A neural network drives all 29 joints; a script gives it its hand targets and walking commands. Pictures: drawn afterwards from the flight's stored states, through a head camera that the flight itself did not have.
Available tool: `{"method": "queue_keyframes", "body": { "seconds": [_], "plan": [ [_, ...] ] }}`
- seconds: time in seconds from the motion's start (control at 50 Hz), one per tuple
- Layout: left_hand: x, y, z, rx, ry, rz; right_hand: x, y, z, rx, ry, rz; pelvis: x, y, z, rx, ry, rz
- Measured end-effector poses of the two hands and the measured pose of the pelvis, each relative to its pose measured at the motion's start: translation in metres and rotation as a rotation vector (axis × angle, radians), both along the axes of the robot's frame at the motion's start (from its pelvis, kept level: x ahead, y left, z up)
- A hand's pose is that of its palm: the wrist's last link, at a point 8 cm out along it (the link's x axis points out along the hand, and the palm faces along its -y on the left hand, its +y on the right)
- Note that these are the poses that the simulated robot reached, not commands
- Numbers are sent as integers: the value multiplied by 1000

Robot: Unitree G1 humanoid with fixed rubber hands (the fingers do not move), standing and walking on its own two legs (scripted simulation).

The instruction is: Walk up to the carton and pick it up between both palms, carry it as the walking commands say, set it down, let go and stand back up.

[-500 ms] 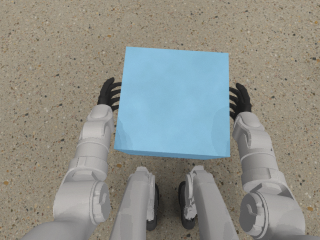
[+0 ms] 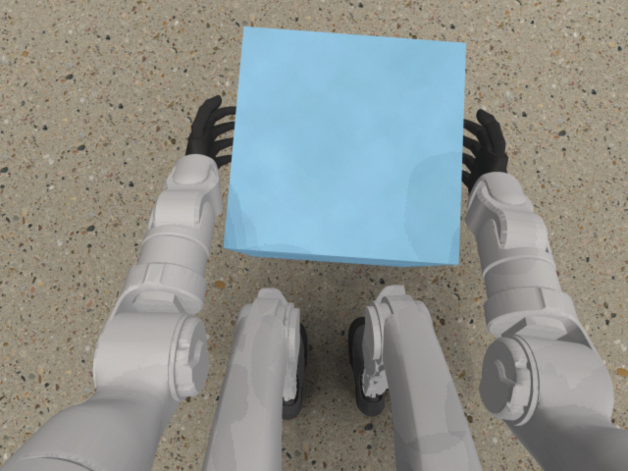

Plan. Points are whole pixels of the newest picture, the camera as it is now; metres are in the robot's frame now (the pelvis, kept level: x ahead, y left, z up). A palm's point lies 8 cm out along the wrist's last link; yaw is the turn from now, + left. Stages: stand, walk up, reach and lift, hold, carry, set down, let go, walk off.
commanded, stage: set down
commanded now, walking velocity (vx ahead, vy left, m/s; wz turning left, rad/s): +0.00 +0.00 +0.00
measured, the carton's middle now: (339, 170) +0.48 -0.02 -0.17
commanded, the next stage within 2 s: none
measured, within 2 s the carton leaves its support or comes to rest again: rests again in 1.44 s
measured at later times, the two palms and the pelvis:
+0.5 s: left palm (225, 174) +0.49 +0.16 -0.20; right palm (450, 192) +0.46 -0.19 -0.21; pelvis -0.05 +0.00 -0.06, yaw +0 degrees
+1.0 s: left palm (233, 172) +0.52 +0.16 -0.27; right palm (432, 186) +0.49 -0.19 -0.28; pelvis -0.04 +0.00 -0.12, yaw +0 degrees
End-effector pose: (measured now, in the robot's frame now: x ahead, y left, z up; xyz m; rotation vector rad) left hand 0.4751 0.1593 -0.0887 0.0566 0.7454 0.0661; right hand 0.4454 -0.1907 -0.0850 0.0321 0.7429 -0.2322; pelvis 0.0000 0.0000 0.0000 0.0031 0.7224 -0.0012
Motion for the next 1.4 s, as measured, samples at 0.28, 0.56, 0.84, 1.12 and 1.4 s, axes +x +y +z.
{"method": "queue_keyframes", "body": {
  "seconds": [0.28, 0.56, 0.84, 1.12, 1.4],
  "plan": [
    [20, 1, -67, 13, -45, -13, 19, 0, -69, -9, -41, 14, -35, 2, -24, -8, -253, 5],
    [19, -2, -112, 18, 8, -7, 14, -2, -121, -2, 15, 12, -49, 1, -63, 2, -294, 2],
    [44, 2, -142, 37, 3, -12, 42, 2, -154, -10, 15, 36, -46, -2, -98, -3, -278, -1],
    [44, -2, -201, 38, 45, -32, 42, -2, -204, -24, 63, 39, -32, -2, -126, -7, -248, -4],
    [51, 3, -194, 52, 30, -21, 51, 3, -204, -23, 49, 51, -33, -2, -133, -3, -264, -6]
  ]
}}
